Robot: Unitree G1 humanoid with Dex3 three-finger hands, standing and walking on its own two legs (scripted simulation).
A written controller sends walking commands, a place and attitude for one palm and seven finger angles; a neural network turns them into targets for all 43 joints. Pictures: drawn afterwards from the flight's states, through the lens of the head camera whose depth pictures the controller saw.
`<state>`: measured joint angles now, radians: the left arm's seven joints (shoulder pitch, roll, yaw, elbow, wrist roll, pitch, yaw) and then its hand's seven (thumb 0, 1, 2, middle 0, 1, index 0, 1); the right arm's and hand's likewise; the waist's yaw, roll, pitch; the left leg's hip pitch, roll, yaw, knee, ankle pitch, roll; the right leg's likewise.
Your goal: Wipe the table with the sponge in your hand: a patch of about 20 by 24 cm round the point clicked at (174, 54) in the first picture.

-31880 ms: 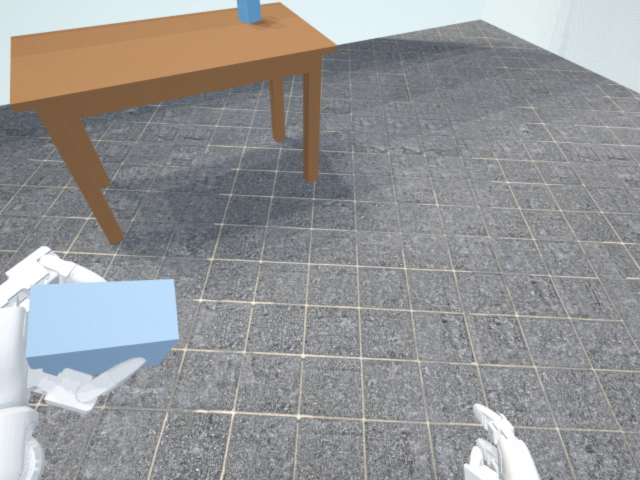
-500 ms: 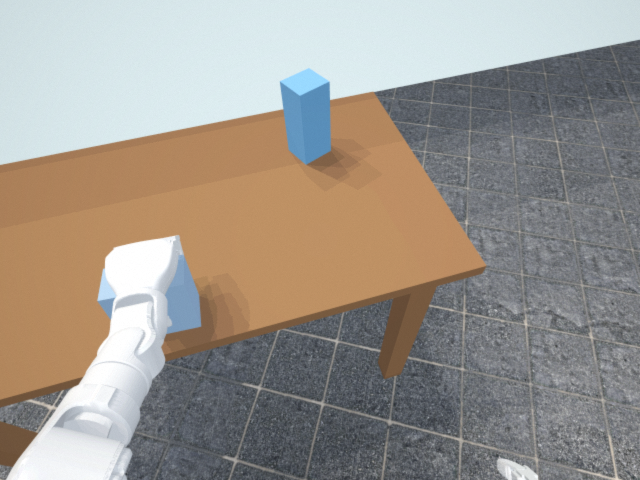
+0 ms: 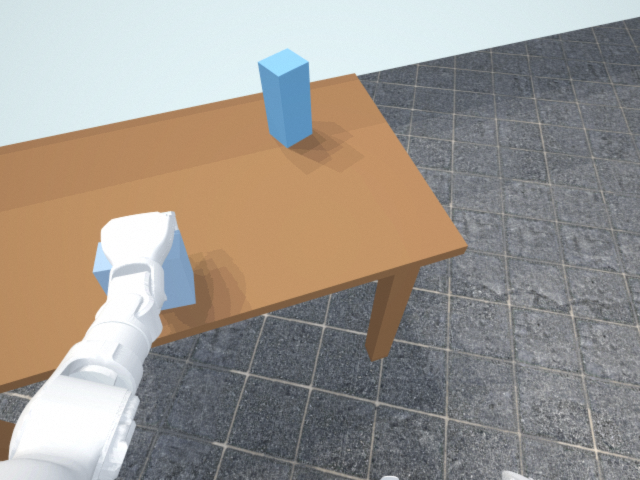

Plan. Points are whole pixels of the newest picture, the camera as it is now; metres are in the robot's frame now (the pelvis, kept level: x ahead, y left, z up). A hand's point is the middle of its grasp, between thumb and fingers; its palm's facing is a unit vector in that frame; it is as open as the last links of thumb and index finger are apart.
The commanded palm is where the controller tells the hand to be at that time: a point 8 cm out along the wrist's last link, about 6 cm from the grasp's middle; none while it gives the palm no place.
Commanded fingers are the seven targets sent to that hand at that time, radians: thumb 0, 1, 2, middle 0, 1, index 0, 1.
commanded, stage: wipe forward along the third lane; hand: left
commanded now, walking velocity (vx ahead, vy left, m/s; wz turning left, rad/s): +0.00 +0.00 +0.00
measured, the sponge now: (152, 281) +0.39 +0.27 -0.04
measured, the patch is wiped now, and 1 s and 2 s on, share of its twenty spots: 0.65 0.75 0.75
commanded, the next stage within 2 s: wipe back along the third lane in 1.34 s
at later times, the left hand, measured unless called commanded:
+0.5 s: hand (155, 231) +0.46 +0.27 -0.01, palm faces -0.16 +0.04 -0.99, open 10.0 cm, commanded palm +0.45 +0.26 +0.02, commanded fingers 0.00 0.10 1.30 -1.20 -1.60 -1.20 -1.60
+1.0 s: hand (151, 204) +0.51 +0.29 -0.01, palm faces -0.18 +0.04 -0.98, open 10.0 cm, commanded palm +0.51 +0.28 +0.02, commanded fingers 0.00 0.10 1.30 -1.20 -1.60 -1.20 -1.60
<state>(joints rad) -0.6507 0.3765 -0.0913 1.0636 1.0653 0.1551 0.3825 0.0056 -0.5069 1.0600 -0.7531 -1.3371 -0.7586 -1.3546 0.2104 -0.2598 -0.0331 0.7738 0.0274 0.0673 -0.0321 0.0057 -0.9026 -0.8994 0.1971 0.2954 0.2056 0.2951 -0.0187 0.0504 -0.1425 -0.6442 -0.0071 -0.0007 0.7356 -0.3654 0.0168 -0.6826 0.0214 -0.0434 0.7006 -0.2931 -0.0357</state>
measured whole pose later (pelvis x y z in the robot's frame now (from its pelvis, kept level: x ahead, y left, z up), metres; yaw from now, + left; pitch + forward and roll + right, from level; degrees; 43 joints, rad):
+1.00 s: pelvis -0.01 +0.02 -0.03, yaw -3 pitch +27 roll -3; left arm -1.08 0.65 -0.01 1.31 1.12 0.16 0.23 0.01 -0.53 1.08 -0.76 -1.33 -0.76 -1.37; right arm 0.35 -0.27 0.03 0.71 0.01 0.07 -0.03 0.00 -0.90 -0.90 0.20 0.30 0.21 0.30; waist -0.17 0.05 -0.16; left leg -0.99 0.02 0.01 0.95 -0.43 0.04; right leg -1.00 0.05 -0.04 0.84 -0.30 -0.01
